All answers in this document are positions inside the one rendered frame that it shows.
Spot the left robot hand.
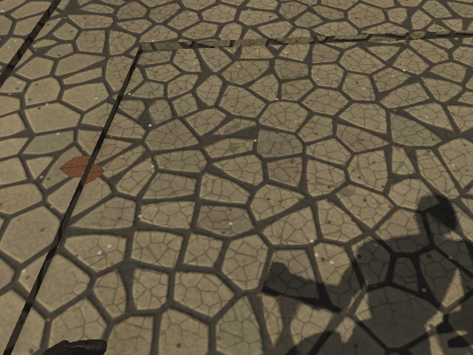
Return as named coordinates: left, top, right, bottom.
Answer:
left=42, top=339, right=107, bottom=355

